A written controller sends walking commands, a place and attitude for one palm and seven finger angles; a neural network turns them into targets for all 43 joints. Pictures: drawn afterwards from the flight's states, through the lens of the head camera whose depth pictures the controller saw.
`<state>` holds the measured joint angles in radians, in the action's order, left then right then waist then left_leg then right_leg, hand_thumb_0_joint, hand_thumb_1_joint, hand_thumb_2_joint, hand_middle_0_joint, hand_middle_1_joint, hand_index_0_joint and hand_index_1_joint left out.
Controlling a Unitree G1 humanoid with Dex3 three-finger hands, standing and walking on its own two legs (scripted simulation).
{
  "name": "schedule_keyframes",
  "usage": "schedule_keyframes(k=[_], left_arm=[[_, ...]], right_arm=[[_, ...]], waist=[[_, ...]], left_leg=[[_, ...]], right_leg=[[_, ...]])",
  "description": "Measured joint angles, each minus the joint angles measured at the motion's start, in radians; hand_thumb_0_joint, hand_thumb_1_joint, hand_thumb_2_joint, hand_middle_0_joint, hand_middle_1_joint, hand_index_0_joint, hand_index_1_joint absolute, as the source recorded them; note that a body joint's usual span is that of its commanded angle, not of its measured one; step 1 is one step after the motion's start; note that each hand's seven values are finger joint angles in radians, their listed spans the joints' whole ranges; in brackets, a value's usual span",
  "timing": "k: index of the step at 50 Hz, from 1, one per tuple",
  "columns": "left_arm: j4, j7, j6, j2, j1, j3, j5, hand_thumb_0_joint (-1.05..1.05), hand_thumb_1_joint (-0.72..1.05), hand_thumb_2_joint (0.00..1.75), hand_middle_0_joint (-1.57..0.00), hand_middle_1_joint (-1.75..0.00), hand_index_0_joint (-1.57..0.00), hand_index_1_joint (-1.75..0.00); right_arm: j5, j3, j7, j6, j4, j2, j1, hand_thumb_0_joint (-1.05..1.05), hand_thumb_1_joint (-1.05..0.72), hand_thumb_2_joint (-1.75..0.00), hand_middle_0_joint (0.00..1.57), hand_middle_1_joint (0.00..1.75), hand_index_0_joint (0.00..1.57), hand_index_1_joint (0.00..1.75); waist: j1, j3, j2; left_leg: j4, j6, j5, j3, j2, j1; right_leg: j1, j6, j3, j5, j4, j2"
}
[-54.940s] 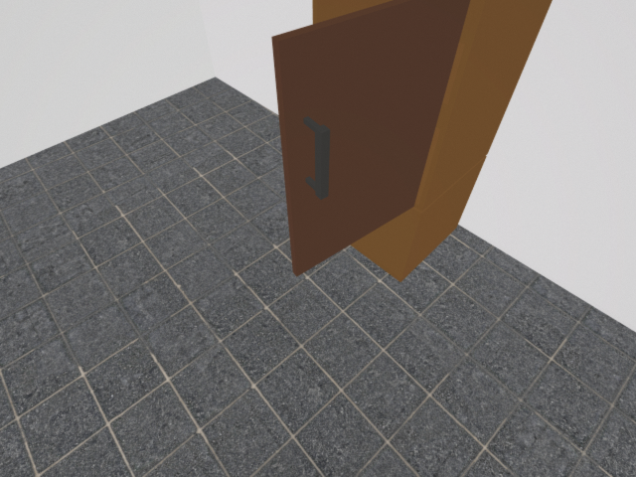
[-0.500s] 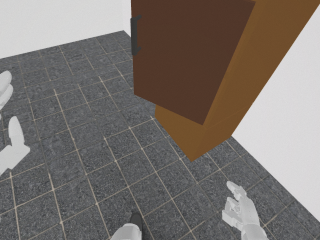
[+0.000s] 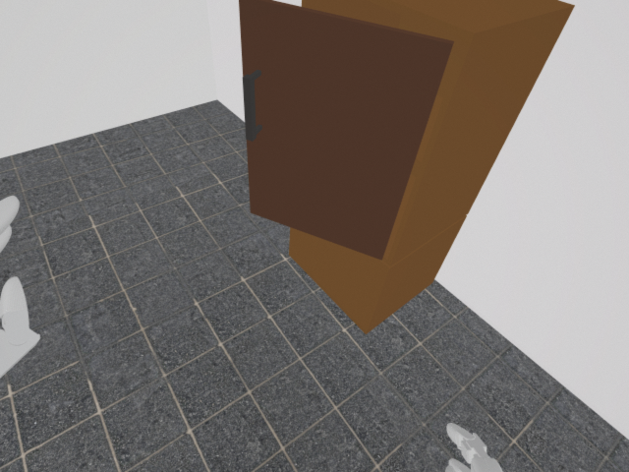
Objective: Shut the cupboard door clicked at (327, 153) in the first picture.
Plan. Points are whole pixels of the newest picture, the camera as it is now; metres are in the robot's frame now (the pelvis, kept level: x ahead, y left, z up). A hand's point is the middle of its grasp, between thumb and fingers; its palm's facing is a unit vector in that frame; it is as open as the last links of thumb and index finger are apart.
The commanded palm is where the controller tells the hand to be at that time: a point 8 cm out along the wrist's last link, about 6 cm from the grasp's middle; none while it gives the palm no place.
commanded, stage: stop stepping back and stand still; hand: left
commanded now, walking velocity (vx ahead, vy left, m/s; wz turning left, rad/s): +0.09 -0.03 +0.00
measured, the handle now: (253, 106) +0.87 +0.15 +0.03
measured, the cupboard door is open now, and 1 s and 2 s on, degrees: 28 28 28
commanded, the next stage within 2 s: let the arm hang, fingers relaxed in 0.40 s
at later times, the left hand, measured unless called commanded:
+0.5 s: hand (19, 329) +0.21 +0.27 +0.17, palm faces +0.44 -0.76 -0.47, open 7.4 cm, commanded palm none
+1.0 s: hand out of the picture -0.04 +0.16 -0.18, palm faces +0.06 -0.98 -0.18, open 7.1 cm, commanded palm none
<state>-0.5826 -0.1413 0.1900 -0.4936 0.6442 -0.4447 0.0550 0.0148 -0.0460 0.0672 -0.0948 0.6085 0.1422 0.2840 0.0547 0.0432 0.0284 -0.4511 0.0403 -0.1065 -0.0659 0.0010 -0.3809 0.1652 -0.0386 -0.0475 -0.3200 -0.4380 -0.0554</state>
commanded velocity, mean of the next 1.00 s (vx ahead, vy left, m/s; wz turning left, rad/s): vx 0.00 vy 0.00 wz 0.00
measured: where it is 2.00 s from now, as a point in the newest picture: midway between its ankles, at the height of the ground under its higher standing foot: outside the picture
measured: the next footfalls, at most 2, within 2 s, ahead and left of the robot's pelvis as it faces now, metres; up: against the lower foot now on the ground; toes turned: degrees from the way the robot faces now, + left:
none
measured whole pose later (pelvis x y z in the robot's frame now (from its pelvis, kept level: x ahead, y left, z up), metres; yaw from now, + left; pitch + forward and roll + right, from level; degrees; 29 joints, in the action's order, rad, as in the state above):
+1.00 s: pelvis +0.03 -0.01 +0.00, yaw +2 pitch -1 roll -1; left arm 1.12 -0.03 -0.02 -0.17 0.39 0.00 -0.01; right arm 0.01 -0.02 0.04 0.03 1.10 0.16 0.31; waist 0.00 -0.06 0.02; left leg -0.45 0.05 -0.14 -0.05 0.01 -0.29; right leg 0.04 -0.06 -0.03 -0.32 -0.38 -0.07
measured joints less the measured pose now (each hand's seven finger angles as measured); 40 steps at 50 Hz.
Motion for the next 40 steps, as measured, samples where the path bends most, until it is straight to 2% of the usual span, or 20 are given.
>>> schedule_keyframes(k=[3, 6, 10, 13, 16, 20, 25, 26, 27, 29, 32, 35, 38, 40], left_arm=[[0.061, -0.004, -0.026, -0.003, -0.011, -0.006, 0.006, 0.01, 0.88, 0.90, -0.22, -0.30, -0.22, -0.30], [0.114, -0.017, -0.053, 0.044, -0.044, 0.003, 0.004, 0.01, 0.88, 0.90, -0.21, -0.30, -0.22, -0.30], [0.169, -0.029, -0.070, 0.126, -0.128, 0.051, -0.011, 0.01, 0.88, 0.90, -0.21, -0.30, -0.21, -0.30], [0.188, -0.030, -0.073, 0.157, -0.173, 0.071, -0.022, 0.02, 0.89, 0.90, -0.21, -0.30, -0.21, -0.30], [0.165, -0.024, -0.065, 0.140, -0.180, 0.068, -0.025, 0.02, 0.89, 0.90, -0.21, -0.30, -0.21, -0.30], [0.103, -0.014, -0.030, 0.083, -0.107, 0.038, -0.015, 0.02, 0.89, 0.90, -0.21, -0.30, -0.21, -0.30], [0.102, -0.016, -0.014, 0.063, -0.047, 0.025, -0.003, 0.01, 0.88, 0.90, -0.21, -0.30, -0.22, -0.30], [0.160, -0.002, -0.004, 0.065, -0.078, 0.049, -0.019, 0.01, 0.89, 0.90, -0.21, -0.30, -0.21, -0.30], [0.250, 0.023, -0.019, 0.069, -0.130, 0.092, -0.035, 0.01, 0.89, 0.90, -0.21, -0.30, -0.21, -0.30], [0.485, 0.067, -0.094, 0.099, -0.238, 0.189, -0.054, 0.00, 0.89, 0.90, -0.20, -0.30, -0.21, -0.30], [0.859, 0.106, -0.200, 0.174, -0.345, 0.309, -0.070, 0.00, 0.90, 0.90, -0.20, -0.30, -0.20, -0.30], [1.146, 0.125, -0.246, 0.249, -0.364, 0.398, -0.077, 0.01, 0.90, 0.90, -0.20, -0.30, -0.20, -0.30], [1.353, 0.133, -0.256, 0.319, -0.343, 0.458, -0.074, 0.01, 0.91, 0.90, -0.20, -0.30, -0.20, -0.30], [1.445, 0.102, -0.244, 0.330, -0.334, 0.430, -0.066, 0.00, 0.97, 0.90, -0.21, -0.30, -0.21, -0.30]], right_arm=[[-0.002, 0.004, 0.003, 0.037, 0.018, 0.011, -0.005, 0.01, -0.90, -0.90, 0.20, 0.30, 0.20, 0.30], [-0.006, 0.013, 0.006, 0.054, 0.036, 0.036, -0.002, 0.01, -0.90, -0.90, 0.20, 0.30, 0.21, 0.30], [-0.019, 0.023, 0.016, 0.052, 0.068, 0.066, 0.004, 0.01, -0.90, -0.90, 0.20, 0.30, 0.20, 0.30], [-0.019, 0.021, 0.026, 0.039, 0.065, 0.062, -0.009, 0.01, -0.90, -0.90, 0.20, 0.30, 0.20, 0.30], [-0.013, 0.021, 0.028, 0.016, 0.025, 0.047, -0.023, 0.01, -0.91, -0.90, 0.20, 0.30, 0.20, 0.30], [-0.014, 0.020, 0.013, 0.009, -0.015, 0.037, -0.035, 0.01, -0.91, -0.90, 0.20, 0.30, 0.20, 0.30], [-0.024, 0.023, 0.006, 0.028, 0.001, 0.051, -0.034, 0.01, -0.90, -0.90, 0.20, 0.30, 0.20, 0.30], [-0.027, 0.027, -0.010, 0.009, 0.025, 0.066, -0.038, 0.01, -0.90, -0.90, 0.20, 0.30, 0.20, 0.30], [-0.027, 0.031, -0.029, -0.002, 0.054, 0.089, -0.048, 0.01, -0.90, -0.90, 0.20, 0.30, 0.20, 0.30], [-0.020, 0.036, -0.053, 0.011, 0.111, 0.133, -0.079, 0.01, -0.90, -0.90, 0.20, 0.30, 0.20, 0.30], [-0.009, 0.035, -0.059, 0.053, 0.174, 0.164, -0.120, 0.01, -0.90, -0.90, 0.20, 0.30, 0.20, 0.30], [0.000, 0.033, -0.061, 0.087, 0.214, 0.148, -0.123, 0.01, -0.91, -0.90, 0.20, 0.30, 0.20, 0.30], [0.006, 0.028, -0.060, 0.110, 0.262, 0.114, -0.095, 0.01, -0.91, -0.90, 0.20, 0.30, 0.20, 0.30], [0.006, 0.024, -0.056, 0.118, 0.306, 0.087, -0.065, 0.01, -0.91, -0.90, 0.20, 0.30, 0.20, 0.30]], waist=[[-0.017, 0.022, -0.027], [-0.043, 0.038, -0.047], [-0.065, 0.040, -0.051], [-0.064, 0.036, -0.018], [-0.043, 0.021, -0.002], [-0.023, 0.012, -0.018], [-0.049, 0.016, -0.043], [-0.057, 0.017, -0.054], [-0.068, 0.016, -0.068], [-0.081, 0.015, -0.095], [-0.067, 0.002, -0.112], [-0.039, -0.019, -0.083], [-0.023, -0.045, -0.030], [-0.029, -0.061, 0.002]], left_leg=[[-0.040, -0.009, -0.067, -0.003, 0.001, -0.006], [-0.084, -0.014, -0.095, -0.009, -0.002, -0.006], [-0.109, 0.027, -0.056, -0.008, 0.001, 0.015], [-0.069, 0.035, -0.054, -0.019, 0.024, 0.038], [-0.005, 0.023, -0.017, -0.015, 0.041, 0.044], [0.022, 0.008, -0.003, -0.003, 0.030, 0.030], [-0.023, 0.018, -0.031, -0.006, 0.009, 0.021], [-0.042, 0.022, -0.038, -0.002, 0.009, 0.011], [-0.065, 0.025, -0.047, 0.001, 0.013, 0.000], [-0.108, 0.033, -0.068, -0.001, 0.023, -0.022], [-0.140, 0.038, -0.084, -0.003, 0.033, -0.030], [-0.137, 0.030, -0.085, -0.001, 0.033, -0.014], [-0.115, 0.020, -0.080, 0.003, 0.029, 0.013], [-0.096, 0.014, -0.073, 0.012, 0.023, 0.028]], right_leg=[[-0.005, -0.008, 0.000, 0.001, -0.010, 0.004], [-0.014, -0.002, 0.005, 0.008, -0.030, 0.005], [-0.038, 0.018, -0.003, -0.030, -0.067, 0.009], [-0.029, 0.022, 0.018, -0.058, -0.091, 0.024], [-0.017, 0.013, 0.034, -0.039, -0.069, 0.023], [-0.023, 0.003, 0.024, 0.011, -0.001, 0.010], [-0.040, -0.003, 0.032, 0.004, 0.016, -0.010], [-0.032, 0.000, 0.025, -0.003, -0.002, -0.010], [-0.020, 0.003, 0.020, -0.017, -0.031, -0.006], [0.010, 0.005, 0.017, -0.057, -0.098, 0.006], [0.027, 0.003, 0.014, -0.090, -0.157, 0.017], [0.012, -0.003, 0.012, -0.093, -0.155, 0.016], [-0.018, -0.012, 0.011, -0.085, -0.126, 0.011], [-0.041, -0.015, 0.005, -0.068, -0.089, 0.002]])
